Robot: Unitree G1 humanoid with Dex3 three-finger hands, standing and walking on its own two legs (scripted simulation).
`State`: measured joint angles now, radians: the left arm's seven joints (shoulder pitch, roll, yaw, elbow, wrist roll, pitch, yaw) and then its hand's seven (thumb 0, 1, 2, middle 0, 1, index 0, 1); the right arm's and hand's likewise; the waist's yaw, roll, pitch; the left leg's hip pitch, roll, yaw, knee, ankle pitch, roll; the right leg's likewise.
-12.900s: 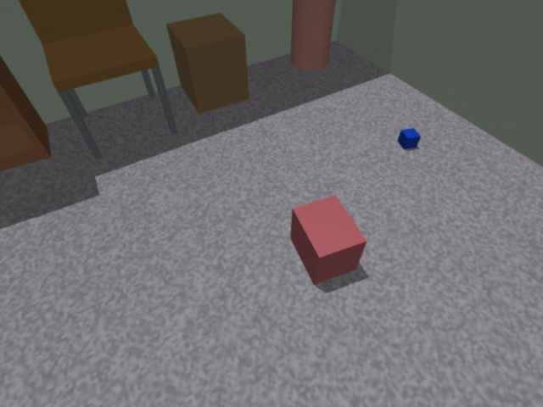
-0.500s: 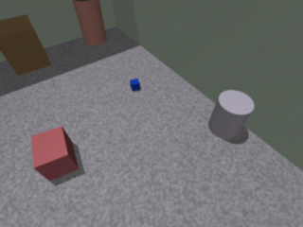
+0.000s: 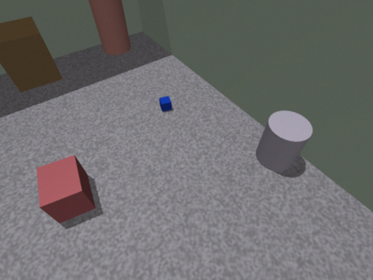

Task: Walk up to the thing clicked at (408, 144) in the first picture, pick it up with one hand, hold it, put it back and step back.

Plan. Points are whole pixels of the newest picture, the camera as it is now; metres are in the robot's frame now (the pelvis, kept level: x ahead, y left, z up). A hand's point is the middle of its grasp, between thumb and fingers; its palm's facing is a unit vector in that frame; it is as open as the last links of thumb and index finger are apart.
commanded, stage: stand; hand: left
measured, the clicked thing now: (165, 103) +1.45 +0.19 -0.74
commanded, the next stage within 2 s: walk up in 0.96 s
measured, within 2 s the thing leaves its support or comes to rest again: neither
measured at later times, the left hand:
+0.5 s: hand out of the picture +0.08 +0.25 -0.16, palm faces -0.02 -0.94 -0.34, open 7.4 cm
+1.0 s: hand out of the picture +0.09 +0.25 -0.15, palm faces -0.02 -0.94 -0.34, open 7.4 cm
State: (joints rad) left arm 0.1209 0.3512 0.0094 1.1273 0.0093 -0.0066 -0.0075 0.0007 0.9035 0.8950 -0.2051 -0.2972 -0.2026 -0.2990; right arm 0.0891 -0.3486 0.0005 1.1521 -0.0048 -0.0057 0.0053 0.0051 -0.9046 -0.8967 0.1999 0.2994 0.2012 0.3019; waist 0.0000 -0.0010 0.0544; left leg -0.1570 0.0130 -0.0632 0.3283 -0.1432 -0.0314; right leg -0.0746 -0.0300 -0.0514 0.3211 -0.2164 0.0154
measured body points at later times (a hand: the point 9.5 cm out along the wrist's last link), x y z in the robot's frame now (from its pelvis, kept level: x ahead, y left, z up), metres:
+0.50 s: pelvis +0.01 +0.00 +0.00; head +0.02 +0.00 +0.45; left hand +0.08 +0.30 -0.13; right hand +0.08 -0.30 -0.13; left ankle +0.02 +0.14 -0.75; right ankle -0.03 -0.13 -0.75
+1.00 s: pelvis +0.01 +0.00 +0.00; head +0.02 -0.01 +0.45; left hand +0.09 +0.30 -0.13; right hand +0.09 -0.31 -0.13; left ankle +0.02 +0.14 -0.74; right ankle -0.03 -0.12 -0.75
